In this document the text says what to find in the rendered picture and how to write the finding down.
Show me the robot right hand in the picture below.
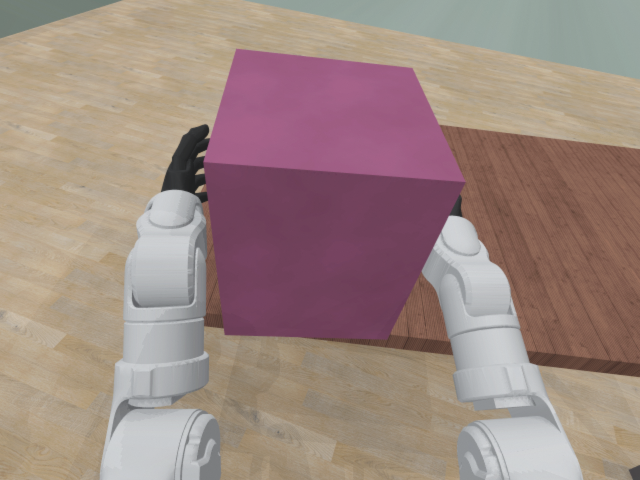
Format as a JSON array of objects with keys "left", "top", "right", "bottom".
[{"left": 449, "top": 195, "right": 462, "bottom": 217}]

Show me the robot left upper arm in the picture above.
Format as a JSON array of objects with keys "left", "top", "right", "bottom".
[{"left": 101, "top": 409, "right": 221, "bottom": 480}]

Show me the carton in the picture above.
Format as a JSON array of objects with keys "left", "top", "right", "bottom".
[{"left": 203, "top": 49, "right": 466, "bottom": 340}]

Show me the table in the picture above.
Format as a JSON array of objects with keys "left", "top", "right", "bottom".
[{"left": 201, "top": 125, "right": 640, "bottom": 480}]

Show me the robot left hand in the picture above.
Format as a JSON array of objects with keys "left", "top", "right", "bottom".
[{"left": 161, "top": 124, "right": 210, "bottom": 203}]

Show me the left robot forearm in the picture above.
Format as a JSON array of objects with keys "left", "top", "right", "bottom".
[{"left": 100, "top": 190, "right": 209, "bottom": 480}]

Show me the robot right upper arm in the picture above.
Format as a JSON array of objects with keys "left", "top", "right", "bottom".
[{"left": 457, "top": 416, "right": 582, "bottom": 480}]

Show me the right robot forearm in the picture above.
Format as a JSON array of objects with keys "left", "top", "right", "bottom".
[{"left": 422, "top": 216, "right": 583, "bottom": 480}]

